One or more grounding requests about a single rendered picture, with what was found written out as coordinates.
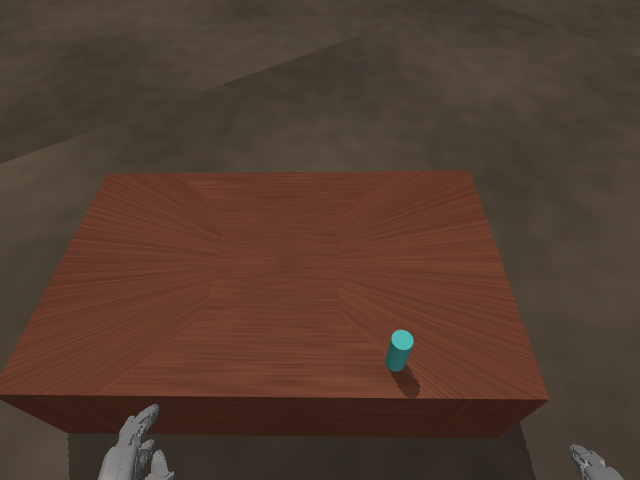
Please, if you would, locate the right robot hand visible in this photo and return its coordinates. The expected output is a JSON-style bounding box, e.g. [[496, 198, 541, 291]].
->
[[569, 444, 624, 480]]

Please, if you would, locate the left robot hand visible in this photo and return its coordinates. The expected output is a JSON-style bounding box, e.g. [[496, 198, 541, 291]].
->
[[98, 404, 174, 480]]

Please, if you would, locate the can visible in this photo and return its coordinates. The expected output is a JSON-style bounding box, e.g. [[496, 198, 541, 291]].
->
[[385, 330, 414, 372]]

